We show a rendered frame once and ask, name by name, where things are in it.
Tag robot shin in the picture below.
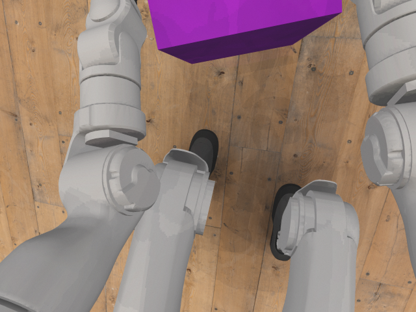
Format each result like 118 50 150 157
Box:
155 148 209 181
277 179 359 257

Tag carton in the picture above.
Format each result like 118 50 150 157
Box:
148 0 342 64

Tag left robot shin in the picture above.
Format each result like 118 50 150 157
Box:
155 148 209 181

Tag robot left upper arm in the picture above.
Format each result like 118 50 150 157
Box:
0 144 161 312

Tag right robot shin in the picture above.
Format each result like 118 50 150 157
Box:
277 179 359 257

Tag robot right forearm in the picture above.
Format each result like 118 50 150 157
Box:
351 0 416 107

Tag robot left forearm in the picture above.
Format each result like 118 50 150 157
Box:
63 0 147 166

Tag robot right upper arm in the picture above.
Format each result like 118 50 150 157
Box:
360 102 416 279

